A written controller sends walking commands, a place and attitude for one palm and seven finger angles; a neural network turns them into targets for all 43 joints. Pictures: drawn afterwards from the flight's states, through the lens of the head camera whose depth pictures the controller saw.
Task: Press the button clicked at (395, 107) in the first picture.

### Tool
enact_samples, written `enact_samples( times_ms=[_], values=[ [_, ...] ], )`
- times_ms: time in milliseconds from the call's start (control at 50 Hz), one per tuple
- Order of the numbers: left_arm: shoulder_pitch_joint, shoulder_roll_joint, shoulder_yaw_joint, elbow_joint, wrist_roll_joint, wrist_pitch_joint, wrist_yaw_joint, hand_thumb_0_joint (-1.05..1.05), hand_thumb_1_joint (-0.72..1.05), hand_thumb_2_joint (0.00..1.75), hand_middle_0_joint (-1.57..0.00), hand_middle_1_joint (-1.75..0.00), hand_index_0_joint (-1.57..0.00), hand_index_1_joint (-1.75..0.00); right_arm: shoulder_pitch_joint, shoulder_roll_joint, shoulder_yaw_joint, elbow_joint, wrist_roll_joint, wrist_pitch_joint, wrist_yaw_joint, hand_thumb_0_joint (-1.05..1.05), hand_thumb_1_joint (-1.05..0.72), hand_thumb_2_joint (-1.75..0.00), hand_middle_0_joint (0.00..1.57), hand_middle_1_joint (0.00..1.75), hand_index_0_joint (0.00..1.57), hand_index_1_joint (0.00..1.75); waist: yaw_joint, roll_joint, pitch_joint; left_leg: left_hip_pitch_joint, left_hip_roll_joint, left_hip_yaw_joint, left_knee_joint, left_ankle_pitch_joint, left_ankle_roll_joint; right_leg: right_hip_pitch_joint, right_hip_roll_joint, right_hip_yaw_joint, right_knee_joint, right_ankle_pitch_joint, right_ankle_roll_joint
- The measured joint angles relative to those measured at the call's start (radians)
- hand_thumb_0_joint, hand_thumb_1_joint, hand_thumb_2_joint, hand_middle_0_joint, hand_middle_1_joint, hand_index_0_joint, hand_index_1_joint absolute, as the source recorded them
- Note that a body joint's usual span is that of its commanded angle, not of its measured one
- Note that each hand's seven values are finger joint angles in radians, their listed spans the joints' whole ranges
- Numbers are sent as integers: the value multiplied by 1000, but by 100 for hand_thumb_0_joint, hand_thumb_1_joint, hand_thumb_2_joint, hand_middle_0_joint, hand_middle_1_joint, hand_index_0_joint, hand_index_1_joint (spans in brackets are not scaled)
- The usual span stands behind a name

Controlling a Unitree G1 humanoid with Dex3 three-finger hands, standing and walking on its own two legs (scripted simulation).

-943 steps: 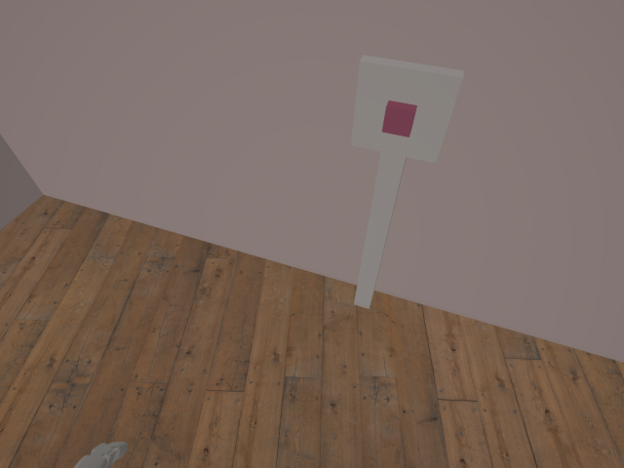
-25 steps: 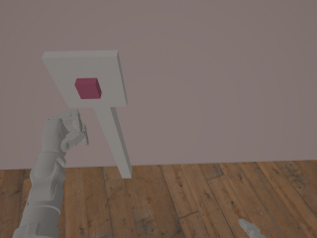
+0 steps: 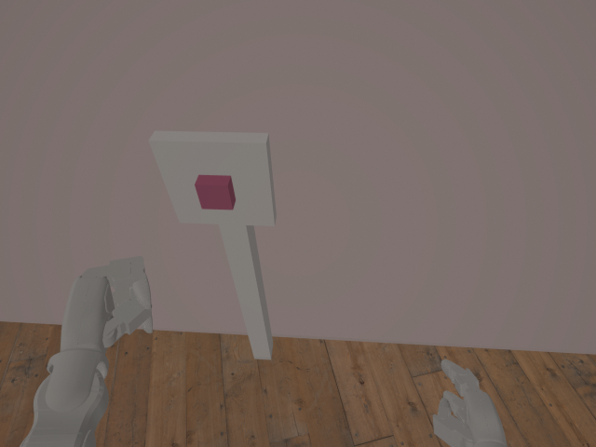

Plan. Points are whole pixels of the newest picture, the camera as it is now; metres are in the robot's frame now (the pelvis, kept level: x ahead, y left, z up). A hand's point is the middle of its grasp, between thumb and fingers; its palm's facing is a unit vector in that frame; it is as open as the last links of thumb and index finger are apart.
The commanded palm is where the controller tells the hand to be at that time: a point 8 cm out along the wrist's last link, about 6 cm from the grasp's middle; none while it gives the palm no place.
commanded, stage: draw the hand back to the body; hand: left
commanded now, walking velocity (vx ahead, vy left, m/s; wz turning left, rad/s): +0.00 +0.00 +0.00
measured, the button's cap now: (216, 191) +0.52 +0.20 +0.05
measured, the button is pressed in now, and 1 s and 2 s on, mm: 0 0 0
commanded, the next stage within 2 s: step back with the hand held close in 0.74 s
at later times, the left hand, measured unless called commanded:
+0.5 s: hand (68, 327) +0.19 +0.24 +0.17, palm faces +0.39 -0.82 -0.42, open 3.1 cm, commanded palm +0.14 +0.28 +0.18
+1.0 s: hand (58, 334) +0.18 +0.24 +0.17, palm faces +0.40 -0.81 -0.43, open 3.1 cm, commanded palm +0.12 +0.28 +0.18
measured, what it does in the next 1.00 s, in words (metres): stands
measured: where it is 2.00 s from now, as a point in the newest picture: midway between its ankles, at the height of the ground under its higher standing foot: outside the picture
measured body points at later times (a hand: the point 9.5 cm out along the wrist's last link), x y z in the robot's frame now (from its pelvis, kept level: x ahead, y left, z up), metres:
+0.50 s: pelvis +0.01 +0.00 +0.01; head -0.01 -0.03 +0.46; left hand +0.16 +0.28 +0.19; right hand +0.21 -0.22 -0.08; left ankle +0.00 +0.10 -0.73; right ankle -0.03 -0.11 -0.73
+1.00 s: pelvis -0.01 +0.00 +0.01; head -0.02 -0.02 +0.46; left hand +0.15 +0.28 +0.19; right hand +0.18 -0.23 -0.08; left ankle +0.00 +0.10 -0.73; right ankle -0.03 -0.11 -0.73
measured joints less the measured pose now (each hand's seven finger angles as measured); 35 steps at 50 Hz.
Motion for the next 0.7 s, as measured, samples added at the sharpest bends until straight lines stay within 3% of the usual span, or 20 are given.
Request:
enact_samples(
  times_ms=[140, 500, 700],
  values=[
    [85, 6, 31, -121, 21, 25, 44, 2, 90, 90, -131, -150, -130, -150, -4, 7, 7, 21, -18, 3, 7, 1, -90, -90, 21, 30, 20, 30, 24, 7, 25, 90, -7, -2, -80, 26, 1, 92, -3, -1, -82, 27, 2],
    [326, 48, 148, -384, 25, 11, 50, 2, 89, 89, -131, -150, -130, -150, 21, 4, -22, 39, -33, 1, 22, 1, -90, -90, 21, 30, 20, 30, 39, 28, 17, 148, 0, 0, -118, 33, -4, 155, 5, 1, -137, 43, 0],
    [311, 17, 134, -352, 33, 4, 54, 2, 89, 89, -131, -150, -130, -150, 13, 4, -28, 48, -36, -8, 10, 1, -90, -90, 21, 30, 20, 30, 44, 26, 32, 146, 4, -7, -120, 49, -7, 156, 9, -5, -138, 57, -5]
  ],
)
